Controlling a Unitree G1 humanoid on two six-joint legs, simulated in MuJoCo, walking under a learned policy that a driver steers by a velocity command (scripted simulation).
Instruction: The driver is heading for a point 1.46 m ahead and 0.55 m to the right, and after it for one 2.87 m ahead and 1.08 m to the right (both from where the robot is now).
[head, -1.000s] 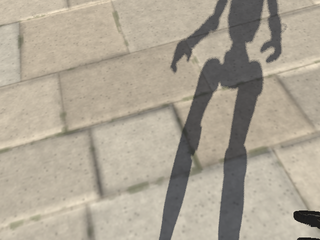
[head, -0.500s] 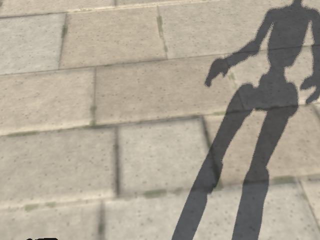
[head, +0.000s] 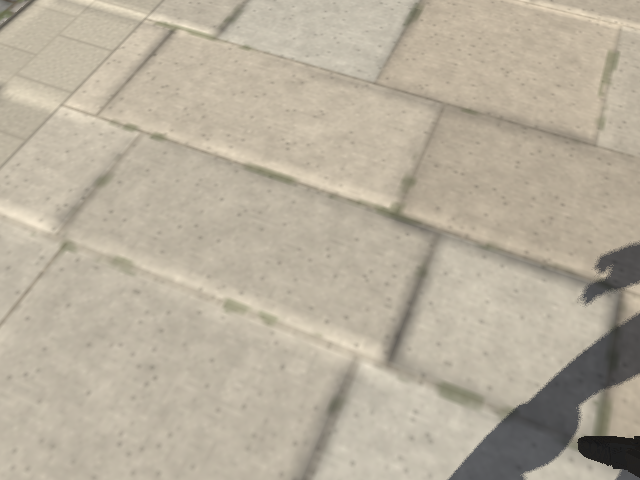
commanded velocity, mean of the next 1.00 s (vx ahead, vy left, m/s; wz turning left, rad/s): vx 0.00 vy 0.00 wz -0.56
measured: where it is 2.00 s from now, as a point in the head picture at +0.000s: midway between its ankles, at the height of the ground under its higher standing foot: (408, 333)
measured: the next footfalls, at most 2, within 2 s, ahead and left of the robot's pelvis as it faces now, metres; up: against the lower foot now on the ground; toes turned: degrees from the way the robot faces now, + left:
right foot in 0.48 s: +0.02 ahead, -0.13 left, +0.00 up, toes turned -24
left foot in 1.00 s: +0.20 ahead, +0.02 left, +0.00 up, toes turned -40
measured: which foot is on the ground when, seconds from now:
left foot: down 0.00-0.48, up 0.50-0.98, down 1.00-1.00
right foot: up 0.00-0.46, down 0.48-1.00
